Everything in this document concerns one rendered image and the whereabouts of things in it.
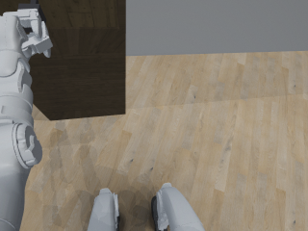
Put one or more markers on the left robot hand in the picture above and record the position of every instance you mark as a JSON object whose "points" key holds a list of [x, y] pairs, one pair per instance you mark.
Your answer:
{"points": [[14, 38]]}

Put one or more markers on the handle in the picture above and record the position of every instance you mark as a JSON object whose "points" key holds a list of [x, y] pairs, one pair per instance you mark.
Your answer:
{"points": [[34, 4]]}

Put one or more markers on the cabinet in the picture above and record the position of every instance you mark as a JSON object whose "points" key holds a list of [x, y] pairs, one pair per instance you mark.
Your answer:
{"points": [[85, 75]]}

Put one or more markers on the left robot thigh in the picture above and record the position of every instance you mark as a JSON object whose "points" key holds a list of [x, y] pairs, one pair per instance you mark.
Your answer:
{"points": [[104, 212]]}

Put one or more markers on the drawer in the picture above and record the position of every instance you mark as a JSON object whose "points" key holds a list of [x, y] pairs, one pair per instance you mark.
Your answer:
{"points": [[71, 13]]}

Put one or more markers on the left robot forearm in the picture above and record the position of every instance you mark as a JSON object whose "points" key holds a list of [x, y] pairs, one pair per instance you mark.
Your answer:
{"points": [[16, 96]]}

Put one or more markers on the robot left upper arm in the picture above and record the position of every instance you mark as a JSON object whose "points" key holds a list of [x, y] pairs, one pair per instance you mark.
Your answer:
{"points": [[20, 150]]}

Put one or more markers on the right robot thigh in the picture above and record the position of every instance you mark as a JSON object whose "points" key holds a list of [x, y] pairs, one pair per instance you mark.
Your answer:
{"points": [[180, 213]]}

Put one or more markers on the robot thigh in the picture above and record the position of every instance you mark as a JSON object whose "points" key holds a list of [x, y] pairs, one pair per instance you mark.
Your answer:
{"points": [[180, 213], [104, 212]]}

